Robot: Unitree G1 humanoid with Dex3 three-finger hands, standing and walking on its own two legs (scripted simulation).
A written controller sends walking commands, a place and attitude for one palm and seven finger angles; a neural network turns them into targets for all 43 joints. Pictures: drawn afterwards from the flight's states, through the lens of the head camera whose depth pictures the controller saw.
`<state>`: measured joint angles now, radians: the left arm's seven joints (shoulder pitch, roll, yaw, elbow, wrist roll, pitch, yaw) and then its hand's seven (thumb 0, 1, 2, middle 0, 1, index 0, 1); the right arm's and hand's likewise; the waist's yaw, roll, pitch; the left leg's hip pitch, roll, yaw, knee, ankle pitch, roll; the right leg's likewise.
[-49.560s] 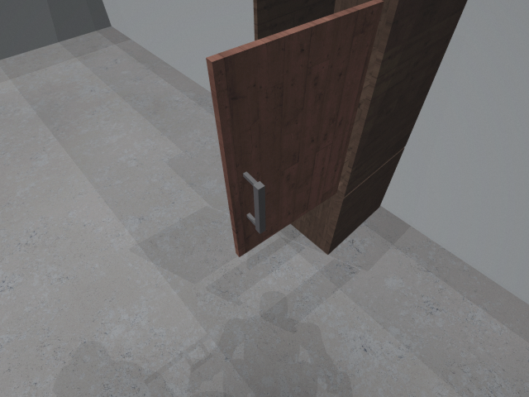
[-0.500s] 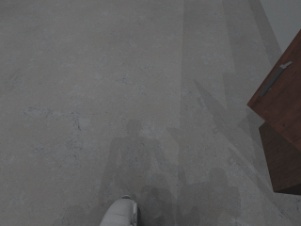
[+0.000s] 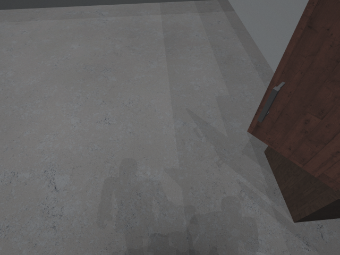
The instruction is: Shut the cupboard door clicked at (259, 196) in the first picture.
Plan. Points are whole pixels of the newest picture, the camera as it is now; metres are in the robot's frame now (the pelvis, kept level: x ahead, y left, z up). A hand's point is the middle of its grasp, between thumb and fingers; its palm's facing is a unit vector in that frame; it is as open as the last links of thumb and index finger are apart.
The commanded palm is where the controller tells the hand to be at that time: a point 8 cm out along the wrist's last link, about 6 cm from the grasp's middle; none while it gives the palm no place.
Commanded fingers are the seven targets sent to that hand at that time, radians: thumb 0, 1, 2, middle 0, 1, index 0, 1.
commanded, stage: turn to face it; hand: left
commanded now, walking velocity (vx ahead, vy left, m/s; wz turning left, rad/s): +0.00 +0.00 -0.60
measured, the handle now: (270, 103) +0.65 -0.32 -0.08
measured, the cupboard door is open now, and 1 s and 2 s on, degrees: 39 39 39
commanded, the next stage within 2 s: take the last steps up to it in 1.12 s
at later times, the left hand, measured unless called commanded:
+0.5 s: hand (99, 230) +0.19 +0.22 -0.15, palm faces -0.25 -0.95 -0.21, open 7.4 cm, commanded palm none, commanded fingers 0.00 0.90 0.90 -0.20 -0.30 -0.20 -0.30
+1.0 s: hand (133, 219) +0.22 +0.13 -0.14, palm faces -0.53 -0.81 -0.24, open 7.4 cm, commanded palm none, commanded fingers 0.00 0.90 0.90 -0.20 -0.30 -0.20 -0.30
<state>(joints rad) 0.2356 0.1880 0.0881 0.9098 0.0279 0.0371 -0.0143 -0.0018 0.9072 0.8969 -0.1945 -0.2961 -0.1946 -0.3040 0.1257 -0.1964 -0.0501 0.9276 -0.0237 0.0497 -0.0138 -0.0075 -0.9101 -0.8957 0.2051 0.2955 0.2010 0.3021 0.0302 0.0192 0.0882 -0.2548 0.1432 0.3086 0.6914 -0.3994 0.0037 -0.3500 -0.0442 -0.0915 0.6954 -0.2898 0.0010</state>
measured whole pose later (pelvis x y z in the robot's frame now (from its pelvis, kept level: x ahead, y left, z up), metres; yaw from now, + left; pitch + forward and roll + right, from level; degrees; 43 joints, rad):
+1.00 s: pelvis +0.04 +0.02 +0.02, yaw -33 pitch +0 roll +0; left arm 0.17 0.20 0.04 0.89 0.02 0.04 0.00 0.00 0.90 0.90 -0.20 -0.30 -0.20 -0.30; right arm 0.21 -0.25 -0.05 0.91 -0.01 0.07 -0.01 0.01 -0.90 -0.90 0.20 0.29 0.19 0.30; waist -0.02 0.02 0.08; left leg -0.46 0.08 0.03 0.96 -0.41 -0.07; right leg -0.25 0.01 0.01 0.52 -0.28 -0.02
